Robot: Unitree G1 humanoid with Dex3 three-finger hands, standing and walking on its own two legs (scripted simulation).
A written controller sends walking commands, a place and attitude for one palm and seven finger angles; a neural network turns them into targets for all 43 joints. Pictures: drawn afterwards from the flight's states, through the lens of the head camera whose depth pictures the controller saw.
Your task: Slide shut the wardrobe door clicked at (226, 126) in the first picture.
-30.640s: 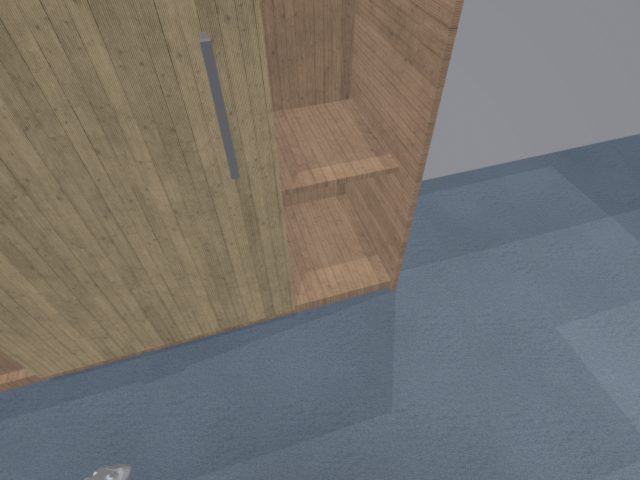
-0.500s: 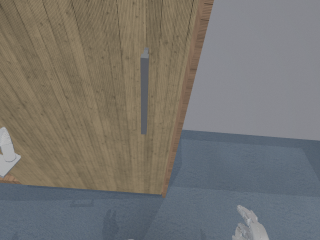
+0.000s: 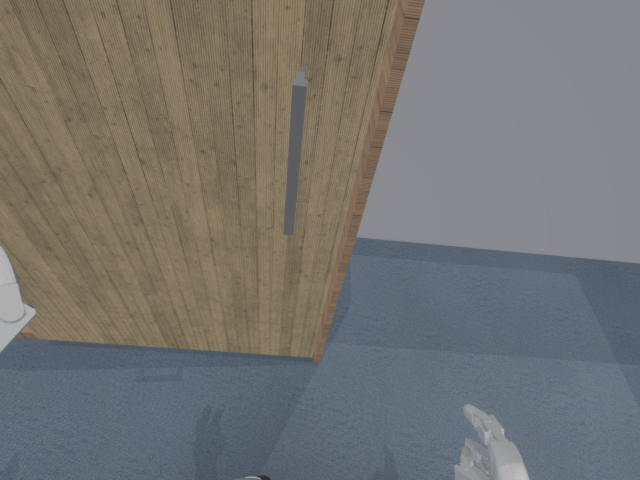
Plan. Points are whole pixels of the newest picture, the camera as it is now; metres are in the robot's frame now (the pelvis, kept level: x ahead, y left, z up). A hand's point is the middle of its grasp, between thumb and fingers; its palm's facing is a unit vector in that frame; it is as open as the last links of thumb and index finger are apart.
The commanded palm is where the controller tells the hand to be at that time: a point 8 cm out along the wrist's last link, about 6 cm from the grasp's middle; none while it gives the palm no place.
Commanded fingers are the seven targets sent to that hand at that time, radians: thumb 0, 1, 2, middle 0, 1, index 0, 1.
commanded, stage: step back with the hand held close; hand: left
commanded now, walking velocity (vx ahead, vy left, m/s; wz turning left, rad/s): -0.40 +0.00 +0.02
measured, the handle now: (294, 162) +0.54 +0.09 +0.08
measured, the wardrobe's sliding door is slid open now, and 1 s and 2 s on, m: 0.01 0.01 0.01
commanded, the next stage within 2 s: stop stepping back and stand still in 0.04 s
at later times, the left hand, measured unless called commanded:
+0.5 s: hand out of the picture +0.09 +0.26 +0.16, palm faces +0.43 -0.81 -0.41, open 7.4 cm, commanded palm +0.03 +0.29 +0.18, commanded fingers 0.00 0.90 0.90 -0.20 -0.30 -0.20 -0.30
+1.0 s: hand out of the picture +0.07 +0.27 +0.16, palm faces +0.48 -0.78 -0.41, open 7.4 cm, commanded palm none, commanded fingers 0.00 0.90 0.90 -0.20 -0.30 -0.20 -0.30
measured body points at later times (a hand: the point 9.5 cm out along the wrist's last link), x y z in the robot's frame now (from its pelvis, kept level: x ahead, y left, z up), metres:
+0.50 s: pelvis -0.11 -0.01 +0.00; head -0.12 +0.02 +0.45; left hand +0.07 +0.30 +0.18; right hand +0.03 -0.26 -0.07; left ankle -0.08 +0.09 -0.74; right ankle -0.12 -0.13 -0.74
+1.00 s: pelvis -0.11 +0.00 -0.01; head -0.12 +0.02 +0.44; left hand +0.04 +0.31 +0.18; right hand +0.05 -0.22 -0.10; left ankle -0.10 +0.11 -0.73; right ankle -0.09 -0.11 -0.74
